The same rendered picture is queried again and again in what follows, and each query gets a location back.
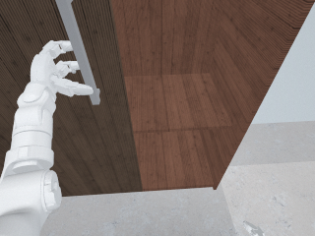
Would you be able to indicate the robot right hand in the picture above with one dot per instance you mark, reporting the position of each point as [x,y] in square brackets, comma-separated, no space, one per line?
[252,229]

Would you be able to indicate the robot left hand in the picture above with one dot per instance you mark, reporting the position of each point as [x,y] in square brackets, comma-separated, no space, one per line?
[44,69]

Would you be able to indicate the wardrobe door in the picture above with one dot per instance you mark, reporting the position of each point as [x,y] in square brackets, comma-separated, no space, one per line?
[94,150]

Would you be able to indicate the left robot upper arm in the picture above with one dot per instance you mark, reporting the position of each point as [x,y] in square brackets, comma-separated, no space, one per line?
[26,200]

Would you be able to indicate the handle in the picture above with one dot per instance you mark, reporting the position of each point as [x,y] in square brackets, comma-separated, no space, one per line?
[71,27]

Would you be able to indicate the robot left forearm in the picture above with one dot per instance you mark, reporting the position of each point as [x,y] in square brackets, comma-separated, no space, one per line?
[32,131]

